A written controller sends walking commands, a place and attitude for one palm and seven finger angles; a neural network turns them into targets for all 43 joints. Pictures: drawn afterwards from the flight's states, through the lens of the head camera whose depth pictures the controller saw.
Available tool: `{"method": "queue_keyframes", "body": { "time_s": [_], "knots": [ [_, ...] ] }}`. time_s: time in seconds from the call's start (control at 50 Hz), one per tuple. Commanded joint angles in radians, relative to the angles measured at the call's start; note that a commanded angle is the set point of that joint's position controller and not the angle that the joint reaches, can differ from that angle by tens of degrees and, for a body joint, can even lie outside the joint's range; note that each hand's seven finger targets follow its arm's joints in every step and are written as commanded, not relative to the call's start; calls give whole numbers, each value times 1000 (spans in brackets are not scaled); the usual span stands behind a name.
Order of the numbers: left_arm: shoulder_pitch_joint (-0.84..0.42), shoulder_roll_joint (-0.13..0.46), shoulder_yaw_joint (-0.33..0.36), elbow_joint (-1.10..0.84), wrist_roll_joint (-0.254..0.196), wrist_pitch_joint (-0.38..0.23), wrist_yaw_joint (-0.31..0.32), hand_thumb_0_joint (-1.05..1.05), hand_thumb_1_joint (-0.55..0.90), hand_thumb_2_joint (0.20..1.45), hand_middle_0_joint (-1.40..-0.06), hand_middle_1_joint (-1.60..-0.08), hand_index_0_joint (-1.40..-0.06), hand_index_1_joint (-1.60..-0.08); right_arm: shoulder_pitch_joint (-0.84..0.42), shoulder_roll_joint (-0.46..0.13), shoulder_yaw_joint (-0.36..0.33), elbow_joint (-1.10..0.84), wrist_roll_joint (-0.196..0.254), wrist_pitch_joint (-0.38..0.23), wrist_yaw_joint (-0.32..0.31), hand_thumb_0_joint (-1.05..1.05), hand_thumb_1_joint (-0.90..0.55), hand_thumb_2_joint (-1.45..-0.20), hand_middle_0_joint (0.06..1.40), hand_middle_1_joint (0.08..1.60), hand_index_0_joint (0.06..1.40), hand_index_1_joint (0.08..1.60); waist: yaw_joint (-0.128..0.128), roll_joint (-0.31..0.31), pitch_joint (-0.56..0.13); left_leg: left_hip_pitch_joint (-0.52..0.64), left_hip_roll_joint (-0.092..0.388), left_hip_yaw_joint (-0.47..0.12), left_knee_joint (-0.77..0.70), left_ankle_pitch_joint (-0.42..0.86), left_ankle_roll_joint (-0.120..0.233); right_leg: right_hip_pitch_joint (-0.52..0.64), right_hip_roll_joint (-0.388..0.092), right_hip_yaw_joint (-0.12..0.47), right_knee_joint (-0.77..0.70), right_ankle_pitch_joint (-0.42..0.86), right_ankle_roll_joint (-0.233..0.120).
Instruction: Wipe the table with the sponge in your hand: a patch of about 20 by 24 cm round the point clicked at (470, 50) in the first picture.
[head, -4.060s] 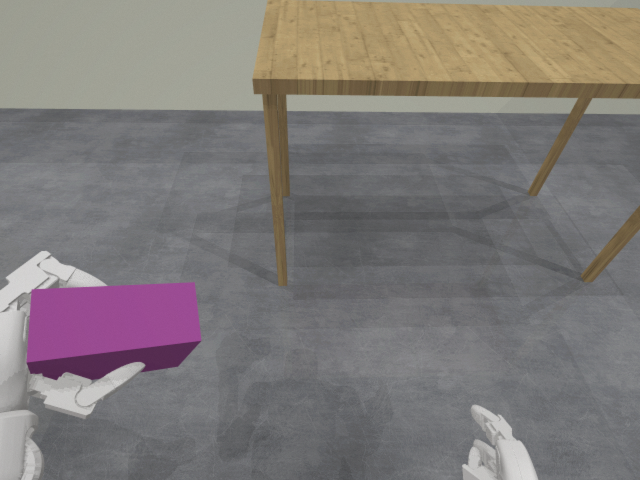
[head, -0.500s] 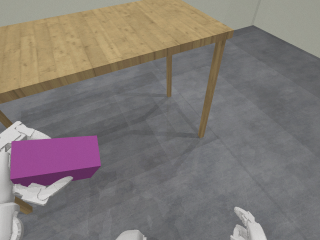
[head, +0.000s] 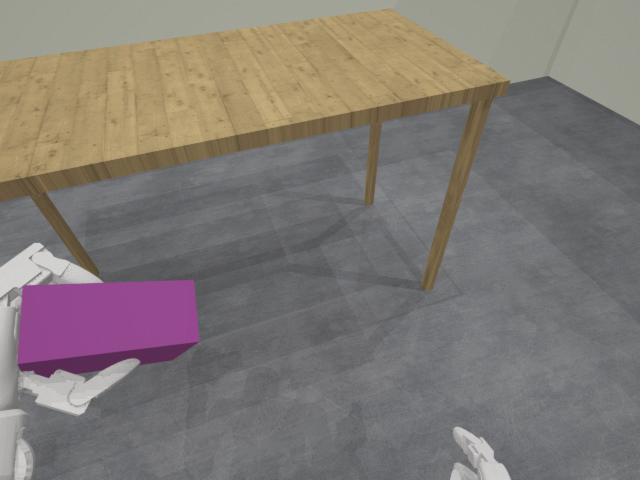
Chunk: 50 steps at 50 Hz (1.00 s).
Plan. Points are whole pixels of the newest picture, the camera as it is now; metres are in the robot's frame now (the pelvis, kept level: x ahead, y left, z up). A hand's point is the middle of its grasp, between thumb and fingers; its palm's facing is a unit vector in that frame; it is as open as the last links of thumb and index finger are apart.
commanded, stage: take the last steps up to it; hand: left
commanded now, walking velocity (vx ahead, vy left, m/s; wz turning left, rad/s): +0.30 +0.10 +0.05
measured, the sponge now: (137, 327) +0.22 +0.20 +0.16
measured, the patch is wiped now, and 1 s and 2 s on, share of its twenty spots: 0.00 0.00 0.00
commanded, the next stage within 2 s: none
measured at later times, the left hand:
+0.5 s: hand (86, 263) +0.28 +0.27 +0.17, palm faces +0.46 -0.80 -0.40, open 10.0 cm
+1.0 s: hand (145, 211) +0.38 +0.25 +0.16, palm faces +0.39 -0.80 -0.46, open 10.0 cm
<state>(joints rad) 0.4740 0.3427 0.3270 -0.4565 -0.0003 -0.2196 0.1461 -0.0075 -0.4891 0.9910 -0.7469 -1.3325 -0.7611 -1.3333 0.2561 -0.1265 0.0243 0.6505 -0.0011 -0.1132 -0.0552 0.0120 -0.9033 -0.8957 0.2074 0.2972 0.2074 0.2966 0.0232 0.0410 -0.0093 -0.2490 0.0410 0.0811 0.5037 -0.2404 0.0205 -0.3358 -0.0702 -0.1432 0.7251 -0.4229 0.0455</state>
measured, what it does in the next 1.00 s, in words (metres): walks ahead: right foot, then left foot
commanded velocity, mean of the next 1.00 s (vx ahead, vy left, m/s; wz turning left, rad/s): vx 0.30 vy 0.09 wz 0.01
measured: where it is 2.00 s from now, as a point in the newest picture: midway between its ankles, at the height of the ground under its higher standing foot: (322, 453)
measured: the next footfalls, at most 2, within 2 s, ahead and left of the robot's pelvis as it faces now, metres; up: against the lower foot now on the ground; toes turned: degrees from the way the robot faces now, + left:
right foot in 0.04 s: +0.06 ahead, -0.11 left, +0.00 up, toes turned -8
left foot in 0.44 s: +0.16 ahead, +0.16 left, +0.00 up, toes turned +11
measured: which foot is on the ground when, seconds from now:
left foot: down 0.00-0.04, up 0.06-0.42, down 0.44-0.76, up 0.78-1.00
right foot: up 0.00-0.02, down 0.04-0.44, up 0.46-0.74, down 0.76-1.00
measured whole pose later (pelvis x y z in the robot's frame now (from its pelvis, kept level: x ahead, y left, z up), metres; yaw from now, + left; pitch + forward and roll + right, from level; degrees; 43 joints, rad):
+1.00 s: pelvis +0.16 +0.01 +0.00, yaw +2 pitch +0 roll +2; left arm 0.49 0.33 0.34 -0.49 -0.01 -0.23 0.15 -0.01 -0.49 0.99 -0.75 -1.34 -0.76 -1.33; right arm 0.18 -0.25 -0.04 0.64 0.00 -0.04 -0.05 0.01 -0.91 -0.90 0.21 0.30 0.21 0.30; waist 0.00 -0.01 0.09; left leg -0.51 0.08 0.10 0.91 -0.32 -0.03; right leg -0.21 -0.10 -0.17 0.51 -0.29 -0.02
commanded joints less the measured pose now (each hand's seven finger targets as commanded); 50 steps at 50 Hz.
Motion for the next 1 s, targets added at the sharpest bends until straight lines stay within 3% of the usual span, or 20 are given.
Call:
{"method": "queue_keyframes", "body": {
  "time_s": [0.0,0.02,0.04,0.06,0.1,0.18,0.3,0.38,0.4,0.42,0.44,0.48,0.54,0.7,0.72,0.76,0.8,0.84,0.9,0.98],
  "knots": [
    [-142,176,103,-140,2,-29,21,0,100,1300,-1200,-1600,-1200,-1600,-120,-165,-64,-139,-5,-22,-28,0,-900,-900,200,300,200,300,-8,-63,-49,-282,97,-89,79,-365,56,308,-83,149,-375,-75,-76],
    [-122,211,133,-116,2,-22,21,0,100,1300,-1200,-1600,-1200,-1600,-131,-147,-62,-151,-4,-11,-19,0,-900,-900,200,300,200,300,-2,-324,-38,-447,-20,-3,396,-332,8,344,-307,551,-522,-218,-191],
    [-200,224,130,-163,-21,-29,25,0,100,1300,-1200,-1600,-1200,-1600,-183,-184,-72,-166,-3,-25,-12,0,-900,-900,200,300,200,300,7,-340,-9,-517,-21,-77,612,-266,-21,303,-430,740,-582,-218,-243],
    [-209,230,145,-170,-22,-47,23,0,100,1300,-1200,-1600,-1200,-1600,-153,-183,-74,-141,-8,-30,-4,0,-900,-900,200,300,200,300,-20,-269,-4,-505,12,-132,694,-173,-37,264,-409,689,-569,-187,-246],
    [-121,215,152,-164,-22,-67,14,0,100,1300,-1200,-1600,-1200,-1600,-142,-167,-60,-120,-4,-9,-2,0,-900,-900,200,300,200,300,-21,-155,1,-482,41,-104,726,-81,-57,252,-311,383,-499,118,-193],
    [-72,209,159,-169,-15,-86,18,0,100,1300,-1200,-1600,-1200,-1600,-147,-171,-67,-137,-4,9,-4,0,-900,-900,200,300,200,300,-22,-150,-19,-380,53,-27,489,-24,-52,236,-256,184,-447,408,-172],
    [-58,199,162,-244,-19,-75,48,0,100,1300,-1200,-1600,-1200,-1600,-133,-165,-88,-198,-1,-4,-5,0,-900,-900,200,300,200,300,13,-232,-50,-183,20,88,146,-47,-27,248,-254,193,-412,344,-187],
    [-118,183,143,-258,-16,-74,56,0,100,1300,-1200,-1600,-1200,-1600,-101,-183,-100,-199,1,-6,-24,0,-900,-900,200,300,200,300,-22,-127,-69,72,0,127,-59,31,-15,154,-171,126,-228,243,-127],
    [-142,177,133,-277,-18,-81,54,0,100,1300,-1200,-1600,-1200,-1600,-86,-203,-110,-202,7,-7,-29,0,-900,-900,200,300,200,300,-41,5,-91,199,53,42,-97,45,16,57,-128,94,-52,259,-95],
    [-133,156,114,-286,-19,-85,52,0,100,1300,-1200,-1600,-1200,-1600,-94,-231,-121,-212,13,-7,-27,0,-900,-900,200,300,200,300,-42,253,-120,332,250,-235,-128,151,94,-139,-20,15,194,35,-41],
    [-140,175,117,-270,-9,-99,49,0,100,1300,-1200,-1600,-1200,-1600,-98,-210,-106,-214,11,-10,-17,0,-900,-900,200,300,200,300,-34,289,-123,308,371,-437,-202,192,185,-237,26,48,391,-225,-37],
    [-121,215,154,-248,-10,-94,36,0,100,1300,-1200,-1600,-1200,-1600,-120,-194,-100,-188,10,-15,-11,0,-900,-900,200,300,200,300,-38,222,-56,167,398,-458,-242,-25,254,-319,-46,139,499,-145,-31],
    [-75,192,146,-385,-12,-101,28,0,100,1300,-1200,-1600,-1200,-1600,-133,-186,-93,-177,14,-35,-3,0,-900,-900,200,300,200,300,-14,213,-64,88,292,-189,-216,26,178,-242,-54,71,356,-26,-17],
    [-53,171,152,-188,-21,-56,28,0,100,1300,-1200,-1600,-1200,-1600,-127,-174,-70,-156,7,-29,-23,0,-900,-900,200,300,200,300,-13,97,-84,-71,210,-19,-52,-183,72,168,30,-49,-208,98,-12],
    [-63,163,138,-161,-16,-46,26,0,100,1300,-1200,-1600,-1200,-1600,-119,-163,-68,-157,9,-21,-25,0,-900,-900,200,300,200,300,-15,-15,-83,-128,153,23,96,-204,46,217,-24,53,-297,70,-47],
    [-118,243,197,-136,-25,-36,33,0,100,1300,-1200,-1600,-1200,-1600,-162,-155,-62,-177,8,-16,-15,0,-900,-900,200,300,200,300,11,-393,-62,-473,-6,16,592,-323,-20,347,-376,685,-485,76,-233],
    [-128,217,171,-157,-34,-56,21,0,100,1300,-1200,-1600,-1200,-1600,-154,-166,-65,-146,6,-11,-3,0,-900,-900,200,300,200,300,-14,-278,-37,-520,42,-108,768,-187,-43,343,-372,591,-465,190,-242],
    [-113,200,155,-196,-20,-73,16,0,100,1300,-1200,-1600,-1200,-1600,-179,-160,-53,-139,6,8,-3,0,-900,-900,200,300,200,300,-14,-171,-32,-491,61,-85,735,-136,-54,314,-308,358,-420,410,-206],
    [-80,201,157,-255,-14,-90,26,0,100,1300,-1200,-1600,-1200,-1600,-161,-167,-61,-152,-1,17,1,0,-900,-900,200,300,200,300,-22,-162,-60,-363,70,-26,483,-86,-48,267,-270,183,-391,569,-187],
    [-12,209,182,-323,-21,-83,47,0,100,1300,-1200,-1600,-1200,-1600,-150,-159,-77,-202,-2,12,3,0,-900,-900,200,300,200,300,10,-196,-81,-217,31,76,195,-59,-31,276,-259,160,-377,522,-189]
  ]
}}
